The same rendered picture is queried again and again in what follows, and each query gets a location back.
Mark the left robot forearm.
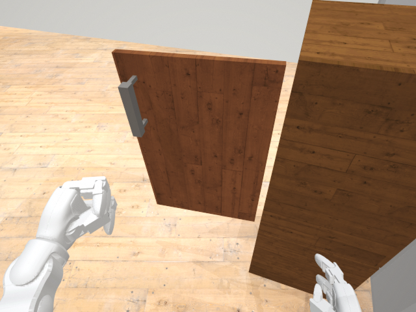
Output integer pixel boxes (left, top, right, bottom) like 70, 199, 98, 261
0, 238, 70, 312

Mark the robot left hand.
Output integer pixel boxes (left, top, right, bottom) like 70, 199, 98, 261
36, 176, 118, 250

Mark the cupboard door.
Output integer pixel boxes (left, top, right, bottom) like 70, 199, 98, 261
112, 49, 286, 222

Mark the handle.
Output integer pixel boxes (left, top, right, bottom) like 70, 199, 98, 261
118, 75, 148, 137

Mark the robot right hand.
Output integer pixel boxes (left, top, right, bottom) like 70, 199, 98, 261
309, 253, 362, 312

